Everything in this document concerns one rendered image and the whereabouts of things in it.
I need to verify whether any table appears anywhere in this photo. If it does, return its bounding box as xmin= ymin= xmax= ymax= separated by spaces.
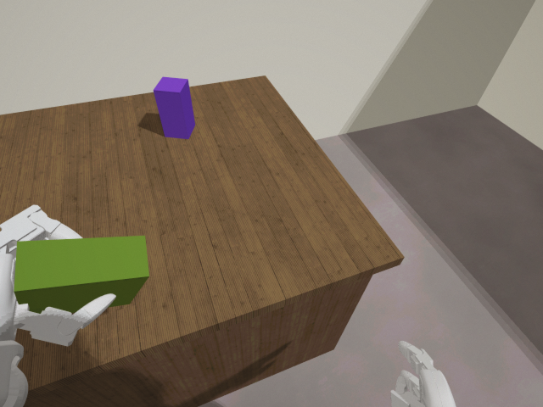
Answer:
xmin=0 ymin=75 xmax=405 ymax=407

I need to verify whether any robot right hand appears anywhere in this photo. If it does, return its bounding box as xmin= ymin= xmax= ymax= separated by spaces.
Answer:
xmin=391 ymin=341 xmax=456 ymax=407

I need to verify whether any robot left hand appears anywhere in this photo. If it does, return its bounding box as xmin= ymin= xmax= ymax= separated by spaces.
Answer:
xmin=0 ymin=205 xmax=116 ymax=347

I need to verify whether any left robot forearm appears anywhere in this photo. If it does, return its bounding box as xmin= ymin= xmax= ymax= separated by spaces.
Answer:
xmin=0 ymin=340 xmax=28 ymax=407

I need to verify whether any sponge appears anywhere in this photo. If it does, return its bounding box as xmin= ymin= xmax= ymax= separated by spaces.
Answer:
xmin=14 ymin=236 xmax=149 ymax=314

